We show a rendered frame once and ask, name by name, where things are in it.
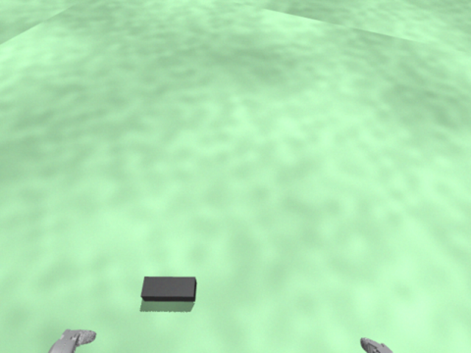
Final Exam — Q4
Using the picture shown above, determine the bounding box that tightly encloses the left robot hand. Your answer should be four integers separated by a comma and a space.
48, 329, 96, 353

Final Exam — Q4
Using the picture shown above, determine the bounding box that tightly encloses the right robot hand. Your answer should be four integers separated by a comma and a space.
361, 338, 393, 353

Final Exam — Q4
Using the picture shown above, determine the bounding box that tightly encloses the carton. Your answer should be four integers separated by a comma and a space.
141, 277, 196, 302

